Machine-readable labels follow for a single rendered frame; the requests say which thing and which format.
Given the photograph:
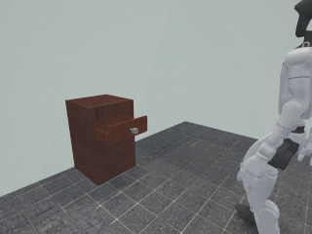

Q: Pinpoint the robot left upper arm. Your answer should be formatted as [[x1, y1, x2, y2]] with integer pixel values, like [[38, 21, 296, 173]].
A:
[[282, 47, 312, 117]]

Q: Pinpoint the humanoid robot torso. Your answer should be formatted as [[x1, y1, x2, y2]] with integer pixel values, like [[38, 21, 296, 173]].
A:
[[278, 41, 312, 155]]

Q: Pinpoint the left robot hand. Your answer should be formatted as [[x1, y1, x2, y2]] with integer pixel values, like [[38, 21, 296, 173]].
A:
[[236, 154, 268, 191]]

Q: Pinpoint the cabinet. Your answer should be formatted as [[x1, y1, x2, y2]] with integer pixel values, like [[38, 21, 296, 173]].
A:
[[65, 94, 136, 186]]

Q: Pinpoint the right robot shin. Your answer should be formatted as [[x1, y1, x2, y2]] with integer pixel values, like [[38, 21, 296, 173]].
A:
[[240, 163, 254, 212]]

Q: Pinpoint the drawer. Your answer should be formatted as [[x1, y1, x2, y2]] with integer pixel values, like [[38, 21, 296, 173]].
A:
[[94, 114, 147, 145]]

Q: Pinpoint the right robot hand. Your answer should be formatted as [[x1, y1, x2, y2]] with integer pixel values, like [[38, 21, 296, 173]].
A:
[[297, 136, 312, 166]]

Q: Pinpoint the robot left forearm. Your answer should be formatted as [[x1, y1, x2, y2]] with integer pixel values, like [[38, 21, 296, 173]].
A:
[[255, 101, 302, 162]]

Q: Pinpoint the handle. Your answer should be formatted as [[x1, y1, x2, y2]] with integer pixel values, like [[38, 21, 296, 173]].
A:
[[130, 128, 138, 134]]

